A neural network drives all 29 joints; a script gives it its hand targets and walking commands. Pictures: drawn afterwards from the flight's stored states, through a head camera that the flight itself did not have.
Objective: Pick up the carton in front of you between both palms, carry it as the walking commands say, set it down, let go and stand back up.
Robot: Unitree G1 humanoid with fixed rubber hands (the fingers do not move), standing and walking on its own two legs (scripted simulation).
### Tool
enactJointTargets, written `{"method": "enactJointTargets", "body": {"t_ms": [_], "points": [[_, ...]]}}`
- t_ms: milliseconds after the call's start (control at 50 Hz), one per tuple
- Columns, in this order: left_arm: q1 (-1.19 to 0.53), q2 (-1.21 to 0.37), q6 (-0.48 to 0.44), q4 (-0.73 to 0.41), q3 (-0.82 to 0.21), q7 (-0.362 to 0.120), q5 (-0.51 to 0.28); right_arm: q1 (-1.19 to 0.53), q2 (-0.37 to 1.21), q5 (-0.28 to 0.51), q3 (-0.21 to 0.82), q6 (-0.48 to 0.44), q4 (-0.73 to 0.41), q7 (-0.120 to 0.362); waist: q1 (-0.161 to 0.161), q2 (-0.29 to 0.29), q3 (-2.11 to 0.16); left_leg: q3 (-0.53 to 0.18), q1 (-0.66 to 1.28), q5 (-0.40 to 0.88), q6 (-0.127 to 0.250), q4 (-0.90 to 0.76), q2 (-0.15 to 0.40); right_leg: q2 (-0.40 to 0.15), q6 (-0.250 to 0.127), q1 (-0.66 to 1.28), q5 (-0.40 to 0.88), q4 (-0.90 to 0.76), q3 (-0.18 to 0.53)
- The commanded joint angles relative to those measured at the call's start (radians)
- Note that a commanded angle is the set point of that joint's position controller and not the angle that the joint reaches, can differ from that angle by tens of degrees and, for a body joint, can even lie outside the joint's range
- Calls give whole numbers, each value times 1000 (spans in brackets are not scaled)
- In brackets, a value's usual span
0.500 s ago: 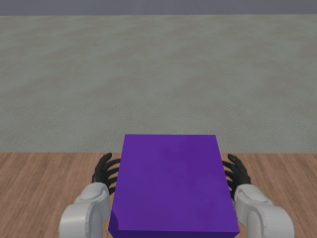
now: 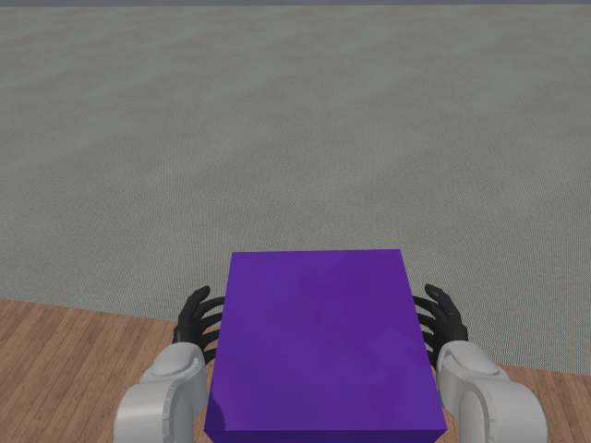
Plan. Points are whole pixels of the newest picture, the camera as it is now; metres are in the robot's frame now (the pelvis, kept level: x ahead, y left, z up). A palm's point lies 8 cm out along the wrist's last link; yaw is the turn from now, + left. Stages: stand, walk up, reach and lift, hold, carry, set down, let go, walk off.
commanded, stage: carry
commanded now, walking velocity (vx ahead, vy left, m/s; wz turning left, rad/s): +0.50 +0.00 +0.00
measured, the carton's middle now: (317, 370) +0.24 +0.00 +0.00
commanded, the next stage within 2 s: none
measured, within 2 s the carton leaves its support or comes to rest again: neither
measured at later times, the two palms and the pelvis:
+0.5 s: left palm (232, 144) +0.67 +0.17 +0.07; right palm (383, 146) +0.64 -0.13 +0.07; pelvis +0.31 +0.05 -0.01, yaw -3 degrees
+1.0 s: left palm (234, 99) +0.80 +0.18 +0.10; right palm (370, 94) +0.80 -0.12 +0.10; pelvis +0.47 +0.02 +0.00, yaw -1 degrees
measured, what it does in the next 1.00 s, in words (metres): walks ahead: left foot, then right foot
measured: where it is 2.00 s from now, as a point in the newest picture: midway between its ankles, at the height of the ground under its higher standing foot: (305, 371)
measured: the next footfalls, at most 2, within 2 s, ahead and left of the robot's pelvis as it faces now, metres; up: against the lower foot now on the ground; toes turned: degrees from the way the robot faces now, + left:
left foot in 0.34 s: +0.42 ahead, +0.11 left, +0.00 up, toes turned +5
right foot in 0.70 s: +0.50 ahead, -0.07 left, +0.00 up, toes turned -5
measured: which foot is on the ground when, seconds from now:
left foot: up 0.00-0.32, down 0.34-1.00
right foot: down 0.00-0.36, up 0.38-0.68, down 0.70-1.00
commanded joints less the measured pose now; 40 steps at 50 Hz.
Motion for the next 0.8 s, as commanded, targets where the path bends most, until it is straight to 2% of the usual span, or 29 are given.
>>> {"method": "enactJointTargets", "body": {"t_ms": [0, 40, 100, 160, 200, 240, 260, 280, 300, 320, 340, 360, 380, 400, 420, 460, 520, 560, 620, 640, 680, 700, 720, 740, 760, 780], "points": [[-387, -830, -36, -87, -656, -146, -262, -361, 837, 217, 653, -56, -48, 133, -19, -112, -262, -11, -164, 81, 5, -91, 38, -258, -49, 329, 29, -250, 312], [-388, -786, -47, -57, -647, -146, -255, -368, 810, 197, 643, -70, -24, 123, -16, -136, -212, 18, -202, 119, -4, -199, 34, -240, -60, 302, 6, -264, 257], [-419, -706, -57, -13, -615, -127, -240, -414, 741, 182, 618, -77, 5, 96, -4, -151, -142, 64, -236, 212, -14, -388, 32, -216, -70, 300, 39, -270, 202], [-502, -627, -63, 23, -569, -91, -226, -510, 665, 186, 581, -82, 32, 62, 16, -150, -88, 109, -199, 269, -6, -531, 6, -197, -71, 289, 104, -256, 165], [-587, -576, -66, 65, -529, -58, -213, -596, 602, 185, 540, -85, 69, 34, 20, -157, -65, 116, -163, 299, 13, -585, -8, -198, -68, 291, 126, -244, 159], [-666, -523, -70, 124, -486, -22, -193, -665, 536, 175, 485, -91, 128, 5, 9, -163, -56, 110, -124, 297, 43, -611, -15, -209, -61, 310, 161, -210, 152], [-704, -503, -71, 160, -466, -5, -183, -698, 507, 167, 455, -94, 166, -9, -4, -163, -68, 119, -80, 268, 59, -616, -24, -207, -55, 318, 230, -156, 138], [-744, -492, -73, 195, -448, 13, -175, -724, 484, 161, 423, -99, 211, -22, -28, -147, -106, 152, 28, 236, 69, -636, -59, -184, -34, 309, 363, -31, 97], [-781, -486, -74, 224, -432, 29, -167, -733, 466, 152, 391, -105, 264, -35, -67, -80, -174, 198, 198, 215, 64, -691, -121, -122, 5, 289, 462, 182, 39], [-820, -477, -79, 252, -409, 44, -161, -753, 456, 144, 363, -111, 296, -44, -97, 21, -260, 61, 390, 276, 58, -708, -17, -85, 41, 162, 256, 426, 57], [-837, -502, -81, 281, -392, 55, -163, -808, 426, 142, 339, -116, 325, -55, -79, 252, -388, -429, 626, 366, 189, -790, 280, 45, 97, -109, -116, 755, 97], [-890, -512, -87, 300, -377, 63, -166, -842, 479, 166, 346, -124, 349, -58, -99, 339, -418, -574, 675, 531, 248, -871, 321, 112, 79, -259, -369, 900, 209], [-945, -568, -97, 319, -374, 66, -180, -902, 520, 191, 358, -135, 339, -52, -85, 276, -418, -470, 656, 680, 245, -819, 296, 71, 49, -280, -356, 966, 278], [-987, -615, -109, 331, -367, 64, -183, -963, 581, 216, 377, -149, 331, -42, -80, 153, -420, -380, 616, 787, 223, -779, 270, 37, 39, -286, -330, 956, 290], [-1033, -660, -120, 354, -362, 58, -180, -1037, 638, 230, 390, -162, 328, -28, -69, 75, -414, -296, 565, 804, 195, -767, 245, 8, 38, -281, -289, 901, 289], [-1087, -723, -142, 382, -369, 41, -175, -1142, 720, 257, 414, -185, 332, -2, -53, 80, -432, -193, 511, 790, 161, -783, 211, -3, 47, -231, -241, 781, 272], [-1095, -760, -162, 412, -388, 28, -155, -1152, 755, 254, 424, -201, 365, 19, -61, 84, -447, -74, 506, 927, 163, -740, 172, 15, 55, -191, -226, 558, 243], [-1071, -764, -165, 414, -396, 24, -146, -1115, 753, 236, 424, -202, 384, 23, -69, 114, -449, -23, 509, 1035, 169, -705, 149, 48, 58, -167, -152, 418, 210], [-1054, -759, -160, 382, -414, 16, -153, -1066, 746, 216, 427, -196, 381, 23, -79, 143, -442, 7, 531, 1061, 170, -667, 121, 81, 56, -130, -34, 231, 180], [-1053, -758, -156, 360, -422, 11, -161, -1056, 747, 212, 431, -193, 368, 22, -77, 141, -434, 15, 529, 1023, 167, -648, 106, 81, 51, -104, 14, 154, 174], [-1023, -754, -146, 326, -430, -1, -172, -1032, 753, 207, 444, -180, 342, 19, -43, 117, -421, 45, 424, 855, 120, -581, 66, 56, 29, 78, 261, -12, 164], [-1003, -742, -138, 314, -427, -8, -176, -1012, 748, 196, 450, -172, 337, 16, -22, 54, -425, 27, 302, 616, 79, -558, 44, -48, -2, 214, 535, -10, 274], [-1001, -724, -134, 315, -430, -8, -170, -1000, 750, 199, 459, -162, 319, 17, -37, -91, -494, 3, 188, 344, 30, -543, 7, -197, -100, 393, 946, 136, 401], [-971, -733, -131, 309, -436, -10, -180, -1001, 741, 204, 471, -153, 290, 17, -12, -180, -519, -5, 146, 167, 11, -559, -20, -205, -140, 444, 1011, 151, 424], [-963, -736, -128, 292, -437, -15, -187, -1026, 749, 213, 485, -147, 266, 19, -4, -225, -506, -2, 133, 102, 3, -582, -33, -197, -138, 450, 1000, 140, 421], [-968, -741, -126, 278, -445, -22, -197, -1043, 756, 218, 495, -146, 250, 20, -3, -201, -492, -3, 155, 103, -3, -617, -38, -184, -126, 435, 978, 140, 408]]}}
